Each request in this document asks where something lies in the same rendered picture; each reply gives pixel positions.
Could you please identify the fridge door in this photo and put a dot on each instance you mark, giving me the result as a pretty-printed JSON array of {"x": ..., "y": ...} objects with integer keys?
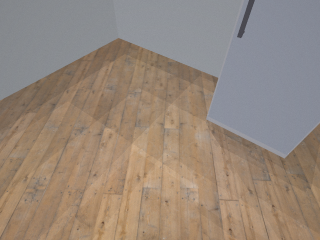
[{"x": 269, "y": 88}]

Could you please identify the handle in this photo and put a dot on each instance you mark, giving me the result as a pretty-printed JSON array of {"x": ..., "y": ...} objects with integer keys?
[{"x": 245, "y": 18}]

